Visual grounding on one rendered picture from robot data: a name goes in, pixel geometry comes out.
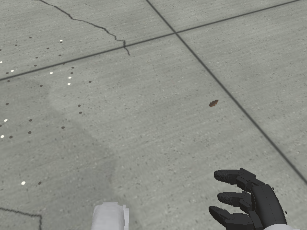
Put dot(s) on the right robot hand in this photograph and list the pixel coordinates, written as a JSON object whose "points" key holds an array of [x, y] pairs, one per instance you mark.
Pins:
{"points": [[261, 205]]}

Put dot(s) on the robot left thigh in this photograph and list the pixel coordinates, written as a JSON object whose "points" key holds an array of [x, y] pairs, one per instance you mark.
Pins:
{"points": [[111, 216]]}

